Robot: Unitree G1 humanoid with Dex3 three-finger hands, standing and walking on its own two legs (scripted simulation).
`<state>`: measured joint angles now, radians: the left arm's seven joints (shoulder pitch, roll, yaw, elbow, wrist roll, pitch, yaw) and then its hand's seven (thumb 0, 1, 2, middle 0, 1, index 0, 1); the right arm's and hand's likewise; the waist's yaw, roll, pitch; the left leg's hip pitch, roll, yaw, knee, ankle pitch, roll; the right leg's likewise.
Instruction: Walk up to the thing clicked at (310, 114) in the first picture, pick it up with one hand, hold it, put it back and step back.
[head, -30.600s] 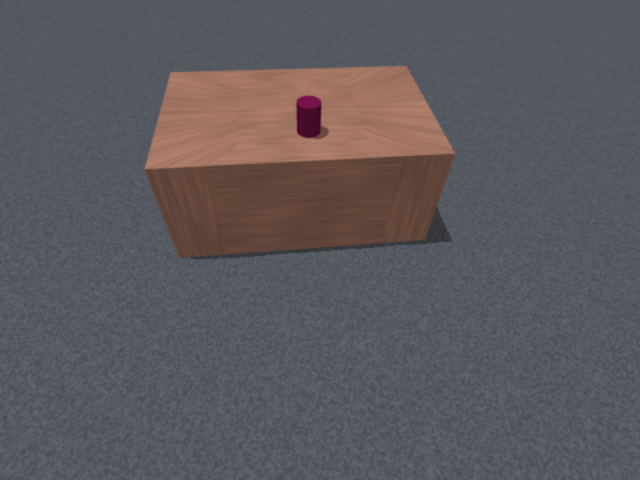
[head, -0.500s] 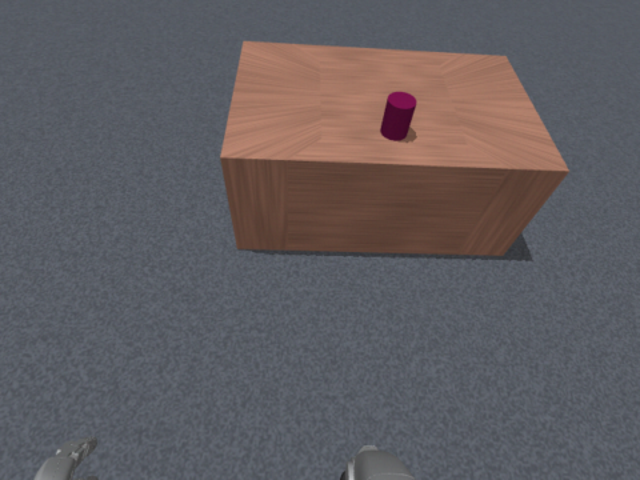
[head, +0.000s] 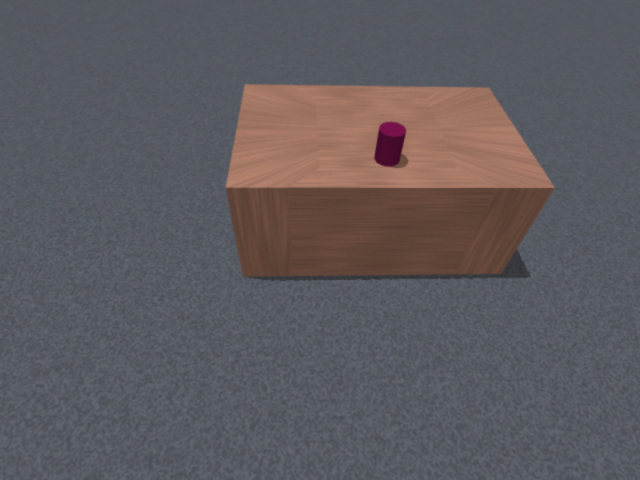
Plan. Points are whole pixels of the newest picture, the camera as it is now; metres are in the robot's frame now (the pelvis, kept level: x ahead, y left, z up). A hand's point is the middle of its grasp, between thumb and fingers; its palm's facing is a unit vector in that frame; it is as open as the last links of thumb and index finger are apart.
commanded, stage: step back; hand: right
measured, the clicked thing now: (389, 144) +1.13 -0.21 -0.26
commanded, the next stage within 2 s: stand in 0.58 s
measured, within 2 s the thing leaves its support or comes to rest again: neither
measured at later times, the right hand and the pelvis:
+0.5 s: hand out of the picture +0.12 -0.26 -0.15, palm faces +0.02 +0.94 -0.35, open 7.4 cm; pelvis +0.05 -0.01 +0.01, yaw -1 degrees
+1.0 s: hand out of the picture +0.12 -0.25 -0.13, palm faces +0.02 +0.94 -0.33, open 7.4 cm; pelvis +0.02 +0.00 +0.02, yaw -1 degrees
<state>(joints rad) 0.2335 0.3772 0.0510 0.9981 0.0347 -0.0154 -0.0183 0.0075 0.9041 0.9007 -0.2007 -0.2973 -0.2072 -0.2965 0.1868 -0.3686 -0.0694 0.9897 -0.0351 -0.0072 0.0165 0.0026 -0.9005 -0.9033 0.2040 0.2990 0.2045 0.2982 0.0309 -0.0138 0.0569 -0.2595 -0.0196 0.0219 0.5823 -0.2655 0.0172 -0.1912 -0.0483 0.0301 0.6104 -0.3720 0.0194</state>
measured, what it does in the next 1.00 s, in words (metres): stands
